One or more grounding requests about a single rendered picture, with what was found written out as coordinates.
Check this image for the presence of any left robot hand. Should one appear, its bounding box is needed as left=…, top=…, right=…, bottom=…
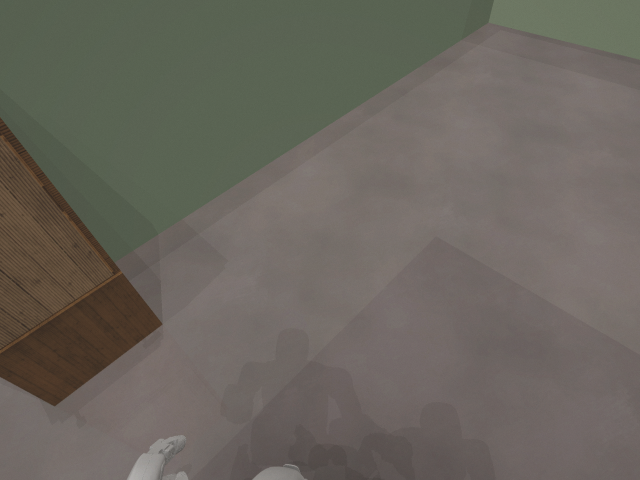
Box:
left=127, top=435, right=188, bottom=480

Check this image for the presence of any left robot shin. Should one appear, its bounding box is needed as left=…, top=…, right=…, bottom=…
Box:
left=283, top=464, right=301, bottom=474

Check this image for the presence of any cupboard door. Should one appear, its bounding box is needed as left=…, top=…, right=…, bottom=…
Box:
left=0, top=137, right=113, bottom=349

